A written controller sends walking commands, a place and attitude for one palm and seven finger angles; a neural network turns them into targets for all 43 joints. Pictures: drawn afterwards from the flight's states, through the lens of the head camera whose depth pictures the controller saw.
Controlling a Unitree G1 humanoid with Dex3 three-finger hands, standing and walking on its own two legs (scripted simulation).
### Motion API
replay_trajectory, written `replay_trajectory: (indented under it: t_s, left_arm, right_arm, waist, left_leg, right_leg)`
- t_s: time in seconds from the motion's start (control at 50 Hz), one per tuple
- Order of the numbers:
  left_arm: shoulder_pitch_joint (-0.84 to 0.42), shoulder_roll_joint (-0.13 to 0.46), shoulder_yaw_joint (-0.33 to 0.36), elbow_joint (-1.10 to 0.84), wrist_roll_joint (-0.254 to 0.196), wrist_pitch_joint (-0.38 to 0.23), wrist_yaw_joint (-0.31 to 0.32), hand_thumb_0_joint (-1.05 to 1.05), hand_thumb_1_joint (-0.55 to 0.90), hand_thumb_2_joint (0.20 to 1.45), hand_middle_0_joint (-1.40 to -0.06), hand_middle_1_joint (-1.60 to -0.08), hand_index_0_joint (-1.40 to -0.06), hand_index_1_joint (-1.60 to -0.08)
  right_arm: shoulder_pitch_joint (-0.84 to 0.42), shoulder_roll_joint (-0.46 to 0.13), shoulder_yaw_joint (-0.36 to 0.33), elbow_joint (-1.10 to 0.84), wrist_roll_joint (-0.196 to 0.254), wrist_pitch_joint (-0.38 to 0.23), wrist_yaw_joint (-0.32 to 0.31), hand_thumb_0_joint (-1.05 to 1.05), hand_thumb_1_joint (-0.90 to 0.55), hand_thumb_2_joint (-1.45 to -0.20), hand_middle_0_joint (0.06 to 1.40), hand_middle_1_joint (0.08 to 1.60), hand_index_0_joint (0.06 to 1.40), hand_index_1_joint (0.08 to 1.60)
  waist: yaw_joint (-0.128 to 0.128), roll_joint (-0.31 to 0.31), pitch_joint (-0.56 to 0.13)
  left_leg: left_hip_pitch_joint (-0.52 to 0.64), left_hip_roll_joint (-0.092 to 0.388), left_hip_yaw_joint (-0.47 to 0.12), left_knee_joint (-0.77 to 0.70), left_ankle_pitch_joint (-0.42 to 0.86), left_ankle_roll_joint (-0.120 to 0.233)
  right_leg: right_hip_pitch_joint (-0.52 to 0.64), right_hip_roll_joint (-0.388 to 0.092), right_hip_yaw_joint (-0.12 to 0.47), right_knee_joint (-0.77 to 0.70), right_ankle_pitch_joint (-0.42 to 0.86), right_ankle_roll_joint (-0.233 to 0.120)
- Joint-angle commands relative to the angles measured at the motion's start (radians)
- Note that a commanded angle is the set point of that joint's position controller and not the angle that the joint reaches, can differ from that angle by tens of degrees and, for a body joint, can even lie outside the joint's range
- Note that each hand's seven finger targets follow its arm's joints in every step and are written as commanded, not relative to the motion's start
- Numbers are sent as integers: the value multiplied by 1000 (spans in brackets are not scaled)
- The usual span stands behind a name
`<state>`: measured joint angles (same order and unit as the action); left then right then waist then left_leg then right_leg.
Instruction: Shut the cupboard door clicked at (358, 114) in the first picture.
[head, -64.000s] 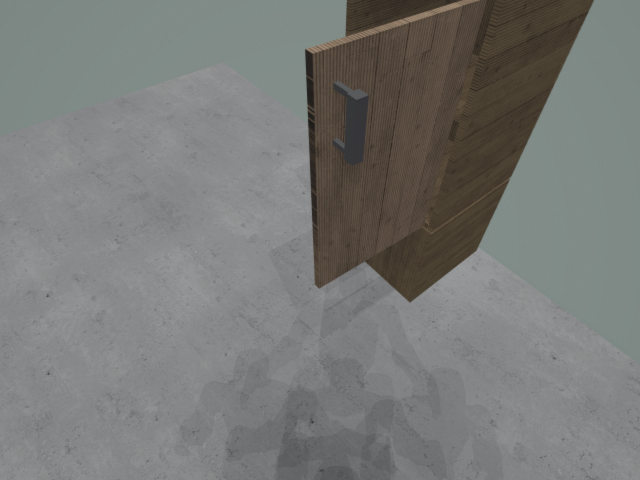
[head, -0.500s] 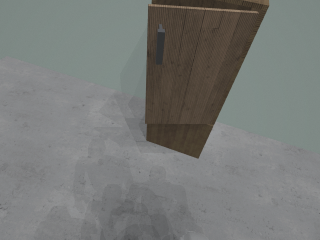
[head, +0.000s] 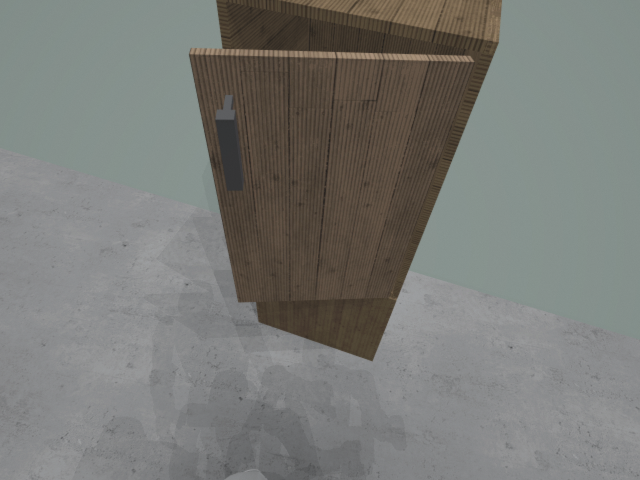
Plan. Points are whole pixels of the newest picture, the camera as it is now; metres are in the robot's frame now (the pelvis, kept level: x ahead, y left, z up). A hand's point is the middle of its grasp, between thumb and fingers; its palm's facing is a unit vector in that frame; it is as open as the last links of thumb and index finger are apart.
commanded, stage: come to a stop and stand still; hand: left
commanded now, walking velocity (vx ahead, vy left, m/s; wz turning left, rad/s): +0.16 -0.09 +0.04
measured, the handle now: (232, 143) +0.52 +0.16 +0.14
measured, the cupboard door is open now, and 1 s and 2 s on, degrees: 23 23 23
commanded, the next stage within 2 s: look again from close up in 1.72 s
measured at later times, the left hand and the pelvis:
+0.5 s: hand out of the picture +0.12 +0.15 -0.16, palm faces +0.06 -0.96 -0.27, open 7.4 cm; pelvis +0.08 -0.05 +0.00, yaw +2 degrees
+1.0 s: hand out of the picture +0.06 +0.21 -0.17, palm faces +0.07 -0.96 -0.28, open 7.4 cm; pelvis +0.02 +0.01 -0.02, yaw +2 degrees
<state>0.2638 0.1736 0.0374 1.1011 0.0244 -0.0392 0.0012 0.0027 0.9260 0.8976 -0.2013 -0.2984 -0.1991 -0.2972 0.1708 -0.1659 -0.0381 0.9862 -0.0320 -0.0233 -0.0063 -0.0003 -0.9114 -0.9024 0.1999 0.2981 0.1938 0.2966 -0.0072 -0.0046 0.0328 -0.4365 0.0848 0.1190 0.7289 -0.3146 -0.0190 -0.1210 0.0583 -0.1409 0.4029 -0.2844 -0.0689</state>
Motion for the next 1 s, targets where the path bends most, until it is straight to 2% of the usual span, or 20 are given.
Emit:
replay_trajectory:
  t_s: [0.0, 0.04, 0.06, 0.12, 0.18, 0.26, 0.32, 0.36, 0.4, 0.54, 0.62, 0.64, 0.66, 0.7, 0.72, 0.78, 0.82, 0.86, 0.9, 0.98]
  left_arm:
    - [10, 93, 19, -43, -15, -4, 4, 0, 900, 900, -200, -300, -200, -300]
    - [42, 60, 9, -82, -18, 2, -1, 0, 900, 900, -200, -300, -200, -300]
    - [15, 86, 14, -98, -5, 10, 3, 0, 900, 900, -200, -300, -200, -300]
    - [48, 45, 10, -57, -8, 37, 13, 0, 900, 900, -200, -300, -200, -300]
    - [64, 41, 5, -47, -16, 50, 20, 0, 900, 900, -200, -300, -200, -300]
    - [86, 86, 21, -57, -3, 58, 26, 0, 900, 900, -200, -300, -200, -300]
    - [26, 199, 37, -94, 8, 49, 26, 0, 900, 900, -200, -300, -200, -300]
    - [10, 222, 46, -97, 7, 46, 32, 0, 900, 900, -200, -300, -200, -300]
    - [18, 209, 49, -90, 9, 46, 45, 0, 900, 900, -200, -300, -200, -300]
    - [26, 234, 67, -112, 7, 48, 55, 0, 900, 900, -200, -300, -200, -300]
    - [-45, 233, 64, -131, 7, 55, 49, 0, 900, 900, -200, -300, -200, -300]
    - [-63, 220, 59, -134, 1, 59, 48, 0, 900, 900, -200, -300, -200, -300]
    - [-48, 192, 30, -164, -15, 33, 90, 0, 900, 900, -200, -300, -200, -300]
    - [26, 137, 7, -195, -16, 64, 73, 0, 900, 900, -200, -300, -200, -300]
    - [23, 117, 13, -202, -9, 74, 69, 0, 900, 900, -200, -300, -200, -300]
    - [-23, 104, 6, -207, -1, 83, 51, 0, 900, 900, -200, -300, -200, -300]
    - [63, 94, 4, -192, -1, 73, 39, 0, 900, 900, -200, -300, -200, -300]
    - [64, 146, -3, -205, 7, 51, 39, 0, 900, 900, -200, -300, -200, -300]
    - [2, 233, 11, -258, 8, 45, 38, 0, 900, 900, -200, -300, -200, -300]
    - [-105, 206, 23, -303, 11, 55, 49, 0, 900, 900, -200, -300, -200, -300]
  right_arm:
    - [233, -105, -21, 39, -1, -21, -10, 0, -900, -900, 200, 300, 200, 300]
    - [334, -248, -49, 46, -18, -16, -24, 0, -900, -900, 200, 300, 200, 300]
    - [271, -241, -41, 24, -8, -2, -29, 0, -900, -900, 200, 300, 200, 300]
    - [81, -122, 10, -15, 4, -9, -50, 0, -900, -900, 200, 300, 200, 300]
    - [57, -139, -3, -8, 13, 0, -53, 0, -900, -900, 200, 300, 200, 300]
    - [42, -171, -35, -9, 25, 34, -42, 0, -900, -900, 200, 300, 200, 300]
    - [80, -117, -42, -21, 28, 56, -23, 0, -900, -900, 200, 300, 200, 300]
    - [59, -89, -44, -22, 23, 76, -20, 0, -900, -900, 200, 300, 200, 300]
    - [26, -102, -41, -37, 23, 75, -25, 0, -900, -900, 200, 300, 200, 300]
    - [-34, -113, -31, -58, 27, 69, -8, 0, -900, -900, 200, 300, 200, 300]
    - [61, -111, -29, -31, 29, 63, -5, 0, -900, -900, 200, 300, 200, 300]
    - [104, -121, -29, -15, 26, 57, -4, 0, -900, -900, 200, 300, 200, 300]
    - [116, -189, -44, -92, 40, 25, -5, 0, -900, -900, 200, 300, 200, 300]
    - [42, -220, -47, -147, 11, 25, -12, 0, -900, -900, 200, 300, 200, 300]
    - [69, -226, -52, -159, -5, 45, -11, 0, -900, -900, 200, 300, 200, 300]
    - [-7, -179, -32, -192, -3, 46, -17, 0, -900, -900, 200, 300, 200, 300]
    - [-46, -178, -28, -213, 4, 45, -7, 0, -900, -900, 200, 300, 200, 300]
    - [15, -129, -23, -217, 21, 52, -6, 0, -900, -900, 200, 300, 200, 300]
    - [103, -107, -30, -195, 17, 66, -2, 0, -900, -900, 200, 300, 200, 300]
    - [218, -95, -32, -140, 22, 59, 4, 0, -900, -900, 200, 300, 200, 300]
  waist:
    - [-88, 57, -21]
    - [-105, 312, -57]
    - [-78, 177, 11]
    - [21, 187, 47]
    - [20, 123, -59]
    - [28, 98, -80]
    - [-2, -80, -63]
    - [21, -178, -38]
    - [40, -213, -36]
    - [70, -205, -123]
    - [8, -199, -106]
    - [-15, -177, -102]
    - [-56, 148, -293]
    - [8, 474, -231]
    - [-3, 352, -179]
    - [27, 178, 45]
    - [74, 49, 57]
    - [35, -172, 85]
    - [-16, -158, 2]
    - [-62, -291, 55]
  left_leg:
    - [349, 4, -68, -242, 208, 24]
    - [490, 387, -584, -461, 270, 238]
    - [350, 392, -540, -470, 249, 276]
    - [170, 246, -292, -452, 589, 195]
    - [282, 198, -179, -360, 770, 178]
    - [248, 130, -141, -273, 536, 107]
    - [181, -47, -36, -89, 97, 4]
    - [107, -96, -68, 166, -247, -7]
    - [-15, -86, -138, 307, -299, -6]
    - [-20, -100, -116, 152, -204, -44]
    - [180, -97, -84, -168, -5, -39]
    - [286, -89, -78, -301, 139, -36]
    - [340, -8, -37, -328, 341, -32]
    - [424, 191, -266, -247, 1049, 87]
    - [385, 213, -230, -225, 898, 168]
    - [63, 146, -210, -299, 551, 172]
    - [-49, 103, -201, -300, 132, 132]
    - [-18, -48, -117, -178, -186, 44]
    - [166, -112, -82, 36, -144, 25]
    - [259, -95, -85, -27, -54, 39]
  right_leg:
    - [-171, -195, 154, 83, 230, -72]
    - [-442, -33, 53, 560, -315, 22]
    - [-413, -80, 138, 637, -316, 23]
    - [-251, -129, 173, 515, -187, 81]
    - [-151, -100, 112, 279, -122, 95]
    - [-76, -94, 132, 112, 210, 79]
    - [-115, -327, 357, 15, 542, -47]
    - [-110, -426, 441, -60, 686, -145]
    - [-7, -437, 425, -5, 907, -175]
    - [159, -392, 332, 40, 941, -129]
    - [14, -338, 286, 66, 675, -65]
    - [-57, -298, 261, 97, 521, -21]
    - [48, -244, 210, 256, 615, 36]
    - [-245, -129, 113, 410, -217, 72]
    - [-280, -119, 117, 443, -281, 57]
    - [-240, -87, 121, 471, -196, 56]
    - [-110, -85, 100, 299, -25, 62]
    - [-213, -190, 327, 37, -81, 5]
    - [-365, -352, 498, -132, -303, -115]
    - [-513, -254, 334, -96, -360, -61]
